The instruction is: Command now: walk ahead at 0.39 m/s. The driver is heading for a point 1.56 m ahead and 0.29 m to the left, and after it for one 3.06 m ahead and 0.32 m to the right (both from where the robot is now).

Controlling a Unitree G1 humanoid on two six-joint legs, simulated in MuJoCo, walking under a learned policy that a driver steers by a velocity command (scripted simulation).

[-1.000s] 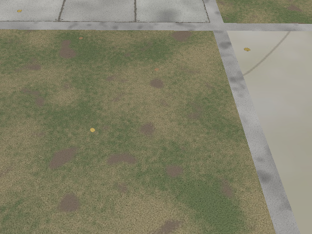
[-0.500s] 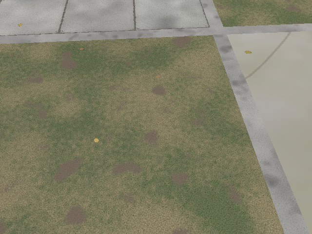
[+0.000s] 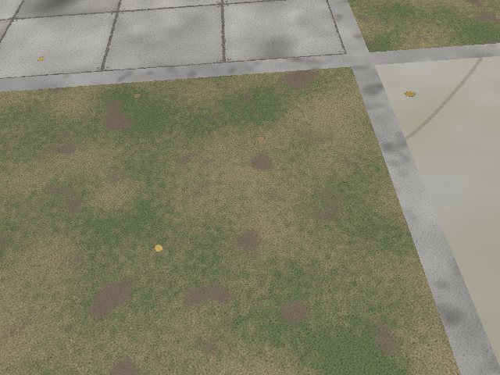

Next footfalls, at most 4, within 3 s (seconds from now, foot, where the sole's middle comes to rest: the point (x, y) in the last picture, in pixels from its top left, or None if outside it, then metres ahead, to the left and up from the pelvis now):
0.38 left None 0.38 0.14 -0.77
0.94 right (312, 321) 0.68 -0.10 -0.77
1.48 left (233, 236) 0.98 0.14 -0.77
2.00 right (301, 170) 1.27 -0.10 -0.77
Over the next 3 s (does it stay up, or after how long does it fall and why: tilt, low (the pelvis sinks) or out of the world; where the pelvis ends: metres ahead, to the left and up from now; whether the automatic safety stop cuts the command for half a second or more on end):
stays up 1.43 0.07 0.00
